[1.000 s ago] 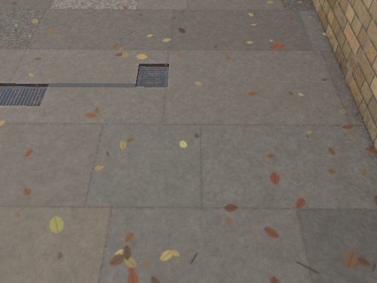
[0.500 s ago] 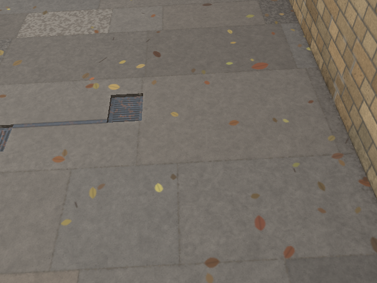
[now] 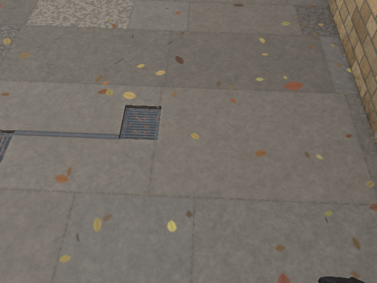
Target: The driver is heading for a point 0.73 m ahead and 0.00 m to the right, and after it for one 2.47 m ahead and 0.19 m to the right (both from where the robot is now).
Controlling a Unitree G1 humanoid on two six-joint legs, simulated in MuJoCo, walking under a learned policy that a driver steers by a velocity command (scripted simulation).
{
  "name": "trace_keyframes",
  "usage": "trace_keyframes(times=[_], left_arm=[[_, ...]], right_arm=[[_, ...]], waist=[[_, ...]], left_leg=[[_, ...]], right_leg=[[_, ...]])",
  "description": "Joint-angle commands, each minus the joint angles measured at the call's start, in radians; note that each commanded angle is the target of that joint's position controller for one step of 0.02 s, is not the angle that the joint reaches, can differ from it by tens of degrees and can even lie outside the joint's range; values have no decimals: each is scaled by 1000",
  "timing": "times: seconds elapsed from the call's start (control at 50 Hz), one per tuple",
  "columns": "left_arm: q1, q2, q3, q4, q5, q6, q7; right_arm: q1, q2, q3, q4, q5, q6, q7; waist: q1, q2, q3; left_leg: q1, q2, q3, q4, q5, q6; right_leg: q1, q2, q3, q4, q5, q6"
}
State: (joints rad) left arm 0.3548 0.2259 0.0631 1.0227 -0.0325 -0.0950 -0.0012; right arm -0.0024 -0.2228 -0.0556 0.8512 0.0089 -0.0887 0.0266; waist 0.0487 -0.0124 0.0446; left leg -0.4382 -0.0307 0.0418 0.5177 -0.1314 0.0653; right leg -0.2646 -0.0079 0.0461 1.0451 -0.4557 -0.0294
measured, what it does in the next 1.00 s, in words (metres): walks ahead: right foot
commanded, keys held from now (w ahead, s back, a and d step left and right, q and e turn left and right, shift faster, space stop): w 0.94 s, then no key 0.06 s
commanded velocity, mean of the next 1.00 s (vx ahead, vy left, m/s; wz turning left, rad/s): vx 0.50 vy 0.00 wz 0.00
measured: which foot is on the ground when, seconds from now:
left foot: down 0.00-0.48, up 0.50-1.00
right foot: up 0.00-0.44, down 0.46-1.00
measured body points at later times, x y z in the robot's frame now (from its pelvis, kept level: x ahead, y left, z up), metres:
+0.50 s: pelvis +0.27 -0.04 -0.01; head +0.31 -0.05 +0.44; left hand +0.50 +0.19 -0.10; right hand +0.22 -0.31 -0.15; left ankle +0.09 +0.09 -0.71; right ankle +0.39 -0.14 -0.73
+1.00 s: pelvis +0.53 -0.02 +0.00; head +0.56 -0.01 +0.45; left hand +0.49 +0.26 -0.14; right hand +0.76 -0.24 -0.09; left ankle +0.68 +0.10 -0.72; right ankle +0.39 -0.14 -0.73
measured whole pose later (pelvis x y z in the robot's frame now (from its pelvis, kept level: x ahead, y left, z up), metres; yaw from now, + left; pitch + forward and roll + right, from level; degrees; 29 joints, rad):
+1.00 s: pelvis +0.53 -0.02 +0.00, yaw +0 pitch +2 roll -2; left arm 0.37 0.25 0.07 1.03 -0.02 -0.07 0.01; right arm -0.04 -0.24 -0.05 0.88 0.01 -0.08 0.03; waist 0.07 0.03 0.02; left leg -0.51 0.05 0.01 0.49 -0.01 0.06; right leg 0.06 0.02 -0.05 0.28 -0.37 0.00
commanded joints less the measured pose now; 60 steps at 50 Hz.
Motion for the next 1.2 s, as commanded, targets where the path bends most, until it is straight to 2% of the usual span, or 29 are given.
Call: trace_keyframes(times=[0.02,0.04,0.08,0.18,0.26,0.34,0.4,0.44,0.46,0.48,0.5,0.52,0.54,0.56,0.58,0.62,0.74,0.82,0.92,0.96,1.0,1.02,1.04,1.06,1.08,1.1,1.12,1.16,1.2], left_arm=[[-100,133,29,-103,-5,-36,11],[-100,122,37,-106,9,-25,22],[-72,72,35,-104,12,-5,28],[-218,62,33,-157,30,7,22],[-362,50,18,-194,19,7,4],[-484,62,7,-237,9,4,-19],[-503,86,7,-260,7,-7,-35],[-373,130,27,-226,11,-11,-34],[-200,177,52,-170,16,-10,-27],[3,255,72,-130,29,-9,-17],[45,289,73,-110,27,-3,-24],[32,196,47,-120,22,-1,-24],[-63,163,35,-139,20,-4,-20],[-146,145,27,-157,26,-7,-21],[-190,123,21,-160,34,-11,-25],[-201,99,12,-149,42,-17,-30],[-109,156,23,-105,34,-13,0],[-45,164,24,-75,23,-9,6],[26,180,32,-30,15,8,10],[11,191,37,-26,15,19,15],[-26,188,35,-34,15,33,19],[-18,160,23,-50,25,32,21],[75,74,-6,-58,43,17,15],[126,68,-11,-28,29,2,11],[70,150,14,-31,3,-1,9],[-9,154,15,-52,-5,3,15],[-49,144,19,-58,7,15,25],[-34,115,23,-54,23,49,38],[-12,73,17,-53,28,66,44]], right_arm=[[168,-115,-28,7,-6,-1,-7],[135,-88,-20,7,-12,-10,-4],[144,-86,-19,25,-11,-16,-1],[244,-138,-29,76,-7,-14,-26],[312,-147,-27,108,4,-12,-28],[393,-159,-29,153,8,1,-29],[398,-183,-39,163,8,14,-38],[361,-195,-43,156,11,22,-40],[348,-171,-34,147,7,25,-39],[344,-142,-20,117,-12,22,-40],[461,-20,15,123,-2,-1,-27],[397,-122,-8,131,19,-20,-23],[304,-165,-21,101,37,-32,-21],[258,-160,-22,93,35,-32,-29],[237,-149,-29,90,20,-26,-35],[271,-107,-30,96,14,-3,-38],[113,-91,-32,42,-4,15,-37],[-17,-75,-19,9,3,12,-24],[-135,-89,-9,-41,13,3,1],[-111,-111,-14,-44,11,-5,10],[79,-163,-43,15,-7,-12,7],[222,-225,-62,56,-23,-16,1],[334,-301,-74,74,-42,-8,-8],[365,-252,-56,85,-23,5,-4],[298,-208,-41,72,-10,8,-1],[199,-172,-28,52,-8,9,-3],[130,-142,-17,44,-13,6,-2],[74,-101,-3,51,-29,3,-1],[61,-104,1,66,-42,1,-5]], waist=[[-106,69,-140],[-70,76,-111],[-37,92,-92],[-55,71,-35],[-98,71,1],[-135,63,43],[-113,78,32],[-33,97,-51],[40,80,-155],[101,-33,-312],[36,-291,-435],[68,-187,-393],[53,-143,-252],[18,-54,-171],[-10,-27,-113],[-58,-56,-97],[-42,-40,-23],[-3,-46,6],[23,-50,44],[-6,-65,31],[-104,-72,-92],[-146,-24,-214],[-131,187,-372],[-134,272,-506],[-130,184,-406],[-103,133,-279],[-72,71,-197],[-17,87,-157],[10,112,-161]], left_leg=[[485,315,-406,-277,-25,199],[388,278,-348,-309,28,178],[298,255,-293,-354,69,177],[295,228,-184,-390,206,165],[302,201,-129,-397,178,134],[439,253,-144,-356,170,137],[523,293,-156,-284,277,117],[513,266,-122,-142,559,91],[436,212,-84,43,622,66],[206,143,-36,366,327,29],[-174,-30,-50,677,-385,-29],[-282,15,-166,790,-441,-12],[-338,64,-144,799,-352,0],[-299,114,-115,758,-259,-2],[-256,142,-109,703,-207,-8],[-162,173,-115,631,-160,-12],[-251,180,-94,335,91,-55],[-197,140,-58,135,232,-57],[-220,122,-58,22,151,-32],[-157,101,-48,-16,81,-8],[120,30,8,-70,131,28],[381,112,-58,-23,411,69],[798,374,-388,22,682,221],[845,470,-604,-68,749,306],[721,421,-478,-81,688,265],[577,375,-349,-103,649,223],[432,329,-277,-145,603,195],[234,279,-198,-212,563,166],[161,256,-141,-237,611,181]], right_leg=[[-488,-101,20,209,98,-26],[-424,-132,29,147,149,-25],[-359,-144,24,85,188,-18],[-436,-140,0,-185,425,19],[-373,-99,-32,-395,576,14],[-415,-81,-35,-494,525,1],[-376,-63,-41,-544,416,-28],[-152,-7,-89,-580,384,-61],[94,-2,-88,-571,416,-95],[422,-197,134,-535,474,-166],[721,-399,578,-651,297,-313],[687,-369,615,-713,184,-278],[550,-339,474,-740,215,-239],[393,-304,369,-772,305,-219],[268,-273,298,-805,377,-211],[157,-235,223,-861,409,-202],[126,-205,97,-936,468,-194],[137,-177,28,-939,452,-165],[281,-242,37,-874,464,-160],[319,-255,38,-806,601,-138],[310,-188,-10,-578,945,-90],[183,-125,-51,-369,843,-45],[-205,20,-100,17,334,37],[-297,92,38,220,-212,57],[-343,36,100,293,-194,47],[-379,-15,51,261,-136,41],[-355,-56,20,193,-66,45],[-201,-93,14,82,25,47],[-121,-92,4,-19,82,57]])
Velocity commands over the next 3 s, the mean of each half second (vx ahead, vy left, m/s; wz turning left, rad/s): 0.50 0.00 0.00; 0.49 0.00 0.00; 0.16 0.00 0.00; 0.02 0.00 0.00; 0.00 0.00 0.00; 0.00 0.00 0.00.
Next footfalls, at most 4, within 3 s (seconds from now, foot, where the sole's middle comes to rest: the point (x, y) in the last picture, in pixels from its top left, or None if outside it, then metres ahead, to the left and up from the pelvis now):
0.46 right None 0.43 -0.14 -0.77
1.02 left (176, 205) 0.72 0.10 -0.77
1.42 right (238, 205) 0.73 -0.13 -0.77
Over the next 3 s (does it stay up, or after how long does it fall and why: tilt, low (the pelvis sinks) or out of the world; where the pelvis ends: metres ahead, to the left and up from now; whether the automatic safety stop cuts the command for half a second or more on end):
stays up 0.69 0.01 0.01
